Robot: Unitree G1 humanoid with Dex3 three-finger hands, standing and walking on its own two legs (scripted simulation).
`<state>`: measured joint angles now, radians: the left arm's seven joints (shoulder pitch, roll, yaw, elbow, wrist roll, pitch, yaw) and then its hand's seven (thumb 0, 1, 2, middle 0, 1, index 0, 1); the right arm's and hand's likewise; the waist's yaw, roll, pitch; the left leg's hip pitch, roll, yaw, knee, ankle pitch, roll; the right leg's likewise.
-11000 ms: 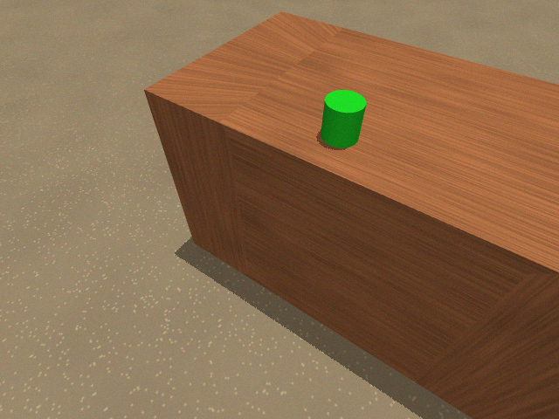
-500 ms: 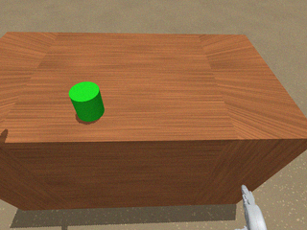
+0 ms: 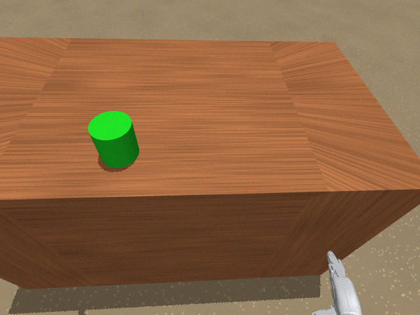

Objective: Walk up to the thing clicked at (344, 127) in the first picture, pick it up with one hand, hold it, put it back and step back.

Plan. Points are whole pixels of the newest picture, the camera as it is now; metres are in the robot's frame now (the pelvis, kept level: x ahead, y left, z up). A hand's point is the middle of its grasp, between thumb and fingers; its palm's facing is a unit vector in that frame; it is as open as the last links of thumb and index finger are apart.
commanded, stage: go down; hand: left
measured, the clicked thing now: (115, 139) +0.48 +0.21 +0.03
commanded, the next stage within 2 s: approach in 0.72 s
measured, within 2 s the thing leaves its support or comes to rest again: neither
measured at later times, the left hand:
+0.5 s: hand out of the picture +0.38 +0.39 +0.18, palm faces +0.23 -0.97 -0.01, open 17.7 cm
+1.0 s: hand out of the picture +0.39 +0.39 +0.17, palm faces +0.22 -0.98 -0.01, open 17.5 cm
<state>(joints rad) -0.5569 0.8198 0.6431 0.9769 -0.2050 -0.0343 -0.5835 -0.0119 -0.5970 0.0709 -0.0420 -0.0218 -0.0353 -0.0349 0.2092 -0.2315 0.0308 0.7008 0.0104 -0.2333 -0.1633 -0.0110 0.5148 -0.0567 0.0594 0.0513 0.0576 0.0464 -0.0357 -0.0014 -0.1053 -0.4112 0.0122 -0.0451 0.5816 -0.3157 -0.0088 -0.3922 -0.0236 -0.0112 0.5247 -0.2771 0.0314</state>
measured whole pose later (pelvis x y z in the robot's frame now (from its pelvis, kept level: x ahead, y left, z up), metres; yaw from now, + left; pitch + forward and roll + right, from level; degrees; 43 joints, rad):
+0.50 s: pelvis +0.00 +0.00 -0.01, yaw +0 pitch +11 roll -2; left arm -0.69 0.93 0.65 1.11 -0.17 -0.06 -0.59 -0.01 -0.60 0.07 -0.05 -0.04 -0.04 -0.05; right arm 0.21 -0.24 0.04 0.64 0.01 -0.23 -0.16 -0.01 0.51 -0.06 0.06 0.05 0.06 0.05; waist -0.07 -0.01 -0.11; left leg -0.51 0.02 -0.05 0.65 -0.34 -0.01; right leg -0.49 -0.02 -0.01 0.58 -0.29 0.03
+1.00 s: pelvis +0.00 +0.00 -0.01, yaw -1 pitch +13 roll -2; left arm -0.71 0.93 0.61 1.14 -0.16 -0.04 -0.58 -0.01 -0.55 0.08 -0.05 -0.04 -0.03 -0.06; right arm 0.25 -0.24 0.06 0.56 0.01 -0.22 -0.15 -0.01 0.53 -0.05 0.06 0.05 0.06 0.05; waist -0.08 0.00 -0.14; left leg -0.55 0.02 -0.04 0.69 -0.37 -0.01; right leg -0.52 -0.01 -0.01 0.62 -0.32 0.03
